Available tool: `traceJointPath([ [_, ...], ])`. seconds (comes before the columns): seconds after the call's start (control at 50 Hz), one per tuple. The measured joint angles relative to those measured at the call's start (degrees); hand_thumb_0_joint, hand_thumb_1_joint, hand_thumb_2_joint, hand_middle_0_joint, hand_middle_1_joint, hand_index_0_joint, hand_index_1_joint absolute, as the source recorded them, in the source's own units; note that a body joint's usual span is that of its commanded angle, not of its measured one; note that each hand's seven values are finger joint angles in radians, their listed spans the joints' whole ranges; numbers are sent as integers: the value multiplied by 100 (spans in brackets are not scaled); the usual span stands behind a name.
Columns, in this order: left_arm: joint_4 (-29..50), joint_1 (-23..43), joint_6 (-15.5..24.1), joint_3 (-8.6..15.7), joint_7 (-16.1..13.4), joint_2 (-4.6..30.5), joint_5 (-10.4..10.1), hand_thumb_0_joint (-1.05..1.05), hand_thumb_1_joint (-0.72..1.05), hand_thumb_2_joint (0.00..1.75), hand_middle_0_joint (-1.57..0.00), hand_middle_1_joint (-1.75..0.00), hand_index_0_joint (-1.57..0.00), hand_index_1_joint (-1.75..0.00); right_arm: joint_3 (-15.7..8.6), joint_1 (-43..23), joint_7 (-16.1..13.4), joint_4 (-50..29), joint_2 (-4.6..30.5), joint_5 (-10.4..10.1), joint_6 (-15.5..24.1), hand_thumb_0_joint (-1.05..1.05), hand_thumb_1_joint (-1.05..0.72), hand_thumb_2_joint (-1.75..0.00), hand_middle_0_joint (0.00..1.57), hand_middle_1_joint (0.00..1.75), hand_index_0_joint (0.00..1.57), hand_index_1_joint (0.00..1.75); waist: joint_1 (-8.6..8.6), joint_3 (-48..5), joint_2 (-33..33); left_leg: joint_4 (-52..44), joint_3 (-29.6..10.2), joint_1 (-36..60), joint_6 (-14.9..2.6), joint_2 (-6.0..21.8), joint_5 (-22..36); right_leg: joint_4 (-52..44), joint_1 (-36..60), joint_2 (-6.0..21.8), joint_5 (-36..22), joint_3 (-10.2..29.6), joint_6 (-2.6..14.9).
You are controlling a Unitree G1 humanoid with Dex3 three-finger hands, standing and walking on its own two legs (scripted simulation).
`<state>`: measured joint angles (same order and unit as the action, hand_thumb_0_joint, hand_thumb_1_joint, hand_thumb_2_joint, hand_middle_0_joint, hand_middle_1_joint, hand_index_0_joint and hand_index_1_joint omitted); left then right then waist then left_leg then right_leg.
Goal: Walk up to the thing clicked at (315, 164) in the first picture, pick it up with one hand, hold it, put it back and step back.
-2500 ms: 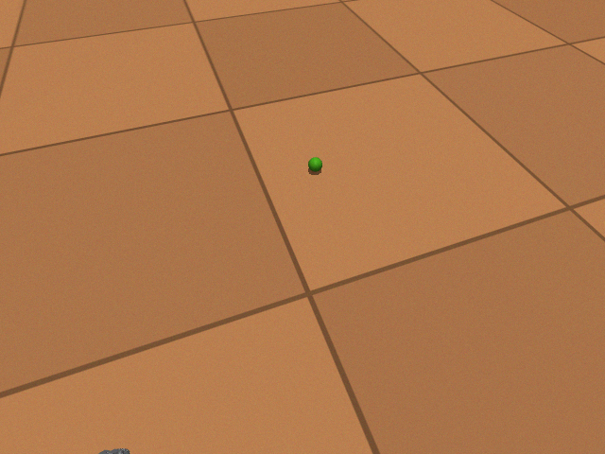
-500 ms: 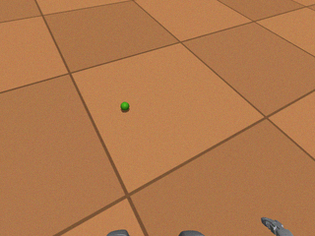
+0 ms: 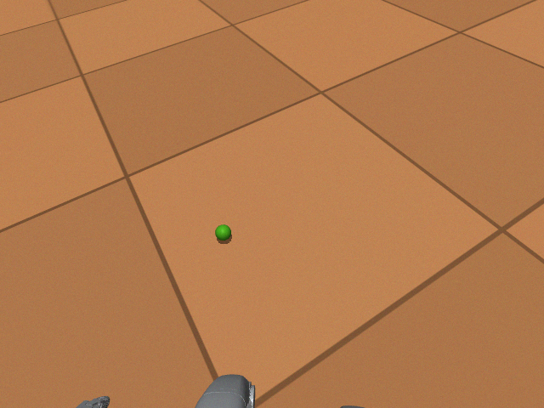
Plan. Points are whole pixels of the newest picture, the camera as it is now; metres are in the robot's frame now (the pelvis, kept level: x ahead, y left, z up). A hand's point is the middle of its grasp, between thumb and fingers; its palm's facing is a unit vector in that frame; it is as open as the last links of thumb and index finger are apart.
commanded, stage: walk up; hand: left
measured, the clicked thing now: (223, 232) +0.86 +0.33 -0.74
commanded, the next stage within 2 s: none
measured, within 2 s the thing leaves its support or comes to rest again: neither
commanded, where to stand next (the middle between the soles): +0.51 +0.08 m, yaw +1 degrees
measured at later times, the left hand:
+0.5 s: hand (108, 337) +0.24 +0.35 -0.15, palm faces +0.00 -0.94 -0.33, open 7.4 cm
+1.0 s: hand (145, 246) +0.42 +0.32 -0.12, palm faces +0.00 -0.91 -0.41, open 7.4 cm
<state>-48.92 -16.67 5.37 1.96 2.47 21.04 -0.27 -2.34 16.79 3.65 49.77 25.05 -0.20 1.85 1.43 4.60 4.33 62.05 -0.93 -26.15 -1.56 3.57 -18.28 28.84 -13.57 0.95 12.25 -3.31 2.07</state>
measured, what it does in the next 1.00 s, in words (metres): walks ahead: left foot, then right foot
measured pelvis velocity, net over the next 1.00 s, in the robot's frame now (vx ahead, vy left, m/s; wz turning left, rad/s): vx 0.36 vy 0.05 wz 0.01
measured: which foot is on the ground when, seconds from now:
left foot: up 0.00-0.22, down 0.24-0.78, up 0.80-1.00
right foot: down 0.00-0.30, up 0.32-0.74, down 0.76-1.00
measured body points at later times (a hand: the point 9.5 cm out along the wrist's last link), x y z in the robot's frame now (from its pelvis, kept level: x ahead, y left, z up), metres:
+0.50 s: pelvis +0.20 +0.08 +0.00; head +0.22 +0.11 +0.45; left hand +0.24 +0.40 -0.13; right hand +0.27 -0.23 -0.09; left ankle +0.21 +0.17 -0.74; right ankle +0.22 -0.09 -0.67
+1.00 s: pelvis +0.36 +0.05 +0.00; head +0.38 +0.02 +0.45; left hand +0.42 +0.36 -0.09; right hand +0.43 -0.26 -0.13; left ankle +0.38 +0.21 -0.67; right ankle +0.40 -0.05 -0.74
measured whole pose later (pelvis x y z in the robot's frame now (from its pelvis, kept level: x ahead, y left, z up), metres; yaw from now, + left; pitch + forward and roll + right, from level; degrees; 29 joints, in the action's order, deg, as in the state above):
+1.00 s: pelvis +0.36 +0.05 +0.00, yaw +1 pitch -3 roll +1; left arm -47.9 -17.2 5.0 1.6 1.6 20.7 0.2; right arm -2.6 17.2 3.3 48.0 24.8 0.2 1.2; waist 1.1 5.5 4.0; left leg 57.6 -2.0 -26.2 -0.9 3.1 -19.3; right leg 27.6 -13.0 1.0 11.4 -3.4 2.2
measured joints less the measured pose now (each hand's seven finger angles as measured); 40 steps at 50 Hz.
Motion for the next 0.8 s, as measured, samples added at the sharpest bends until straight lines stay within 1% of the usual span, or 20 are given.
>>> traceJointPath([
  [0.06, -37, -222, -1, 13, -7, 37, 40, 1, 90, 89, -21, -30, -21, -30, -57, -80, 65, -62, 5, 46, -19, 0, -90, -90, 20, 30, 20, 30, 35, -26, 11, -710, -111, -294, 123, 95, 289, -248, 288, -57, 72, -23, -6],
  [0.1, -46, -319, -16, 43, -5, 93, 69, 1, 90, 89, -21, -30, -21, -30, -87, -93, 106, -62, 3, 84, -37, 0, -90, -90, 20, 30, 20, 30, 50, -43, -13, -1283, -61, -361, 185, 166, 422, -312, 449, -67, 189, -78, -22],
  [0.14, -35, -388, -21, 80, -8, 166, 84, 1, 90, 89, -21, -30, -21, -30, -105, -97, 148, -39, -2, 116, -47, 0, -90, -90, 20, 30, 20, 30, 86, -53, -58, -1853, 35, -320, 206, 227, 601, -288, 583, -65, 356, -133, -69],
  [0.18, -24, -449, -25, 106, -12, 246, 92, 1, 90, 89, -21, -30, -21, -30, -124, -118, 183, -6, -6, 132, -52, 0, -90, -90, 20, 30, 20, 30, 129, -66, -111, -2300, 115, -193, 177, 246, 767, -187, 690, -54, 571, -173, -144],
  [0.24, -63, -540, -60, 120, -18, 362, 95, 1, 90, 89, -21, -30, -21, -30, -152, -143, 209, 11, -15, 143, -15, 0, -90, -90, 20, 30, 20, 30, 159, -152, -218, -2761, 253, 169, 73, 193, 854, 95, 803, 11, 991, -204, -280],
  [0.26, -100, -546, -86, 127, -27, 415, 95, 1, 90, 89, -21, -30, -21, -30, -167, -169, 198, 19, -50, 149, 20, 0, -90, -90, 20, 30, 20, 30, 136, -163, -334, -2777, 302, 253, 83, 103, 940, 276, 810, 116, 1179, -198, -317],
  [0.28, -145, -524, -120, 138, -48, 470, 93, 1, 90, 89, -21, -30, -21, -30, -169, -227, 176, 19, -113, 157, 63, 0, -90, -90, 20, 30, 20, 30, 129, -116, -540, -2678, 419, 321, 67, -39, 830, 579, 767, 297, 1354, -117, -257],
  [0.3, -184, -499, -159, 140, -74, 464, 83, 1, 90, 89, -20, -30, -21, -30, -161, -265, 155, -40, -132, 184, 123, 0, -90, -90, 20, 30, 20, 30, 126, -76, -649, -2554, 527, 365, 34, -113, 664, 1112, 579, 404, 1351, 7, -149],
  [0.32, -220, -468, -200, 123, -97, 415, 60, 1, 90, 89, -20, -30, -21, -30, -155, -286, 129, -121, -127, 176, 182, 0, -90, -90, 20, 30, 20, 30, 80, -42, -629, -2444, 552, 403, 2, -109, 510, 1761, 326, 337, 1375, 161, -80],
  [0.36, -289, -369, -258, 33, -125, 351, 60, 1, 90, 89, -20, -30, -20, -30, -150, -267, 76, -232, -161, 90, 253, 0, -90, -90, 20, 30, 20, 30, -52, 4, -522, -2468, 495, 581, -57, -57, 361, 2910, -196, 87, 1430, 323, 14],
  [0.4, -283, -268, -257, -15, -114, 373, 21, 1, 91, 89, -20, -30, -20, -30, -91, -185, 7, -270, -252, 37, 267, 0, -90, -90, 20, 30, 20, 30, -124, 25, -571, -2786, 496, 881, -49, -88, 396, 3367, -642, 2, 1134, 466, 43],
  [0.46, -176, -125, -237, 5, -69, 425, -38, 1, 91, 89, -20, -30, -20, -30, 7, -10, -38, -253, -347, 2, 291, 0, -90, -90, 21, 30, 20, 30, -169, 54, -704, -3282, 513, 1284, -71, -210, 475, 3217, -1135, 101, 670, 601, -6],
  [0.54, -110, -40, -268, 43, -22, 418, -16, 1, 91, 89, -20, -30, -20, -30, 35, 198, -63, -229, -374, 20, 270, 0, -90, -90, 21, 30, 20, 30, -182, 71, -734, -3654, 577, 1730, -110, -295, 407, 2662, -1498, 255, 242, 577, -136],
  [0.58, -125, -17, -312, 48, 4, 394, 7, 1, 91, 89, -20, -30, -20, -30, 27, 283, -73, -237, -358, 30, 267, 0, -90, -90, 21, 30, 20, 30, -209, 68, -717, -3779, 623, 1920, -102, -333, 337, 2284, -1570, 318, 115, 520, -185],
  [0.64, -141, 60, -350, 47, 37, 328, 42, 1, 91, 89, -20, -30, -20, -30, -1, 394, -87, -266, -297, 41, 244, 0, -90, -90, 21, 30, 20, 30, -274, 90, -638, -3802, 655, 2120, -70, -369, 156, 1585, -1522, 372, -47, 338, -173],
  [0.72, -97, 168, -278, 47, 60, 223, 62, 1, 91, 89, -20, -30, -20, -30, -27, 459, -88, -282, -180, 50, 137, 0, -90, -90, 21, 30, 20, 30, -327, 117, -493, -3434, 704, 2225, 29, -364, -319, 610, -1151, 290, -348, 148, -85],
  [0.74, -86, 180, -247, 51, 58, 210, 68, 1, 91, 89, -20, -30, -20, -30, -32, 475, -89, -292, -156, 44, 107, 0, -90, -90, 21, 30, 20, 30, -334, 107, -460, -3250, 712, 2223, 67, -349, -497, 380, -984, 238, -422, 102, -61],
  [0.76, -90, 207, -205, 62, 42, 172, 78, 1, 91, 89, -20, -30, -20, -30, -38, 477, -94, -293, -117, 34, 80, 0, -90, -90, 21, 30, 20, 30, -325, 112, -362, -2984, 708, 2191, 102, -268, -713, 285, -867, 139, -506, 67, -43],
  [0.78, -100, 270, -168, 72, 18, 91, 95, 1, 91, 89, -20, -30, -20, -30, -55, 433, -109, -267, -72, 27, 50, 0, -90, -90, 21, 30, 20, 30, -330, 170, -157, -2581, 633, 2096, 50, -95, -892, 385, -818, 0, -416, -31, -31],
  [0.8, -56, 303, -127, 71, 0, 53, 109, 1, 91, 89, -20, -30, -20, -30, -58, 390, -126, -247, -81, 25, 13, 0, -90, -90, 21, 30, 20, 30, -331, 205, -61, -2023, 489, 1898, -21, -49, -962, 527, -806, -59, -269, -99, -15],
])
